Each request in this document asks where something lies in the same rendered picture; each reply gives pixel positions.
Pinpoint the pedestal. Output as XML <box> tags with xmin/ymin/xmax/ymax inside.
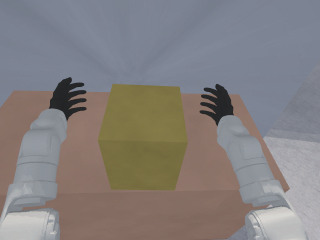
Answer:
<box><xmin>0</xmin><ymin>90</ymin><xmax>290</xmax><ymax>240</ymax></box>

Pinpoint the robot right forearm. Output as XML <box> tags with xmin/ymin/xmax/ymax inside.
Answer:
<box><xmin>216</xmin><ymin>115</ymin><xmax>309</xmax><ymax>240</ymax></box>

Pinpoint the right robot hand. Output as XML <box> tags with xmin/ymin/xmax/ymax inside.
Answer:
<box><xmin>199</xmin><ymin>84</ymin><xmax>234</xmax><ymax>126</ymax></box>

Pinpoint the left robot upper arm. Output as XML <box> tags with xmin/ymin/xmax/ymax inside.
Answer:
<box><xmin>0</xmin><ymin>207</ymin><xmax>60</xmax><ymax>240</ymax></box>

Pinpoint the right robot upper arm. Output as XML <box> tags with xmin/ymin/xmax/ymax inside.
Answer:
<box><xmin>245</xmin><ymin>205</ymin><xmax>307</xmax><ymax>240</ymax></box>

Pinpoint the left robot hand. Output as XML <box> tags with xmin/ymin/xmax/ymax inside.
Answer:
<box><xmin>49</xmin><ymin>77</ymin><xmax>87</xmax><ymax>121</ymax></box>

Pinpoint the robot left forearm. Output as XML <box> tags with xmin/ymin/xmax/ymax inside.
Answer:
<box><xmin>0</xmin><ymin>108</ymin><xmax>68</xmax><ymax>229</ymax></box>

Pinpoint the carton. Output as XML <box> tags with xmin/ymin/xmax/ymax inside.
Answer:
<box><xmin>98</xmin><ymin>84</ymin><xmax>188</xmax><ymax>191</ymax></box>

